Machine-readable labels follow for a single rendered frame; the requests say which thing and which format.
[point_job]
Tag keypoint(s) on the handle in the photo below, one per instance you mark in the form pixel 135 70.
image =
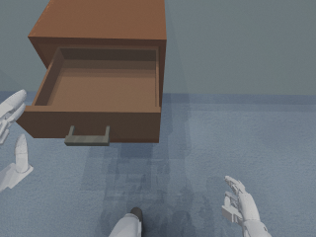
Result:
pixel 87 140

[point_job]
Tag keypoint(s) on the left robot hand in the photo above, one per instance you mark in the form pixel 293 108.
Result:
pixel 10 110

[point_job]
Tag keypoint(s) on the drawer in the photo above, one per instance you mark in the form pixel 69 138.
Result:
pixel 95 87

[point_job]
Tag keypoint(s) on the left robot shin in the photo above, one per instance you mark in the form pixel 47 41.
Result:
pixel 131 215

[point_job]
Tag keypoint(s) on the right robot hand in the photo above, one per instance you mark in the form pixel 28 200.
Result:
pixel 243 207

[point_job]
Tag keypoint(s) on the cabinet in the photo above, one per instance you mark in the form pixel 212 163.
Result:
pixel 103 23

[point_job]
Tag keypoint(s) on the left robot thigh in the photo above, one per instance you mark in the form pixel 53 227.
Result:
pixel 127 227

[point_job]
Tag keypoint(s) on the robot right forearm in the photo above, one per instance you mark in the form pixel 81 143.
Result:
pixel 254 228

